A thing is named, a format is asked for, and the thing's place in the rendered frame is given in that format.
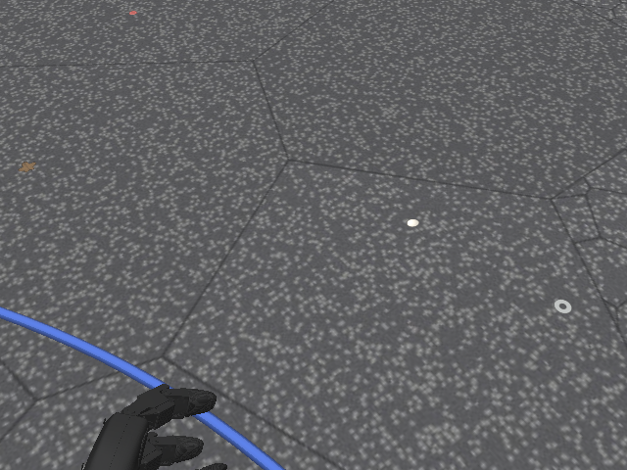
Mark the robot left hand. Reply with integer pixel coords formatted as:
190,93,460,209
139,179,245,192
81,384,227,470

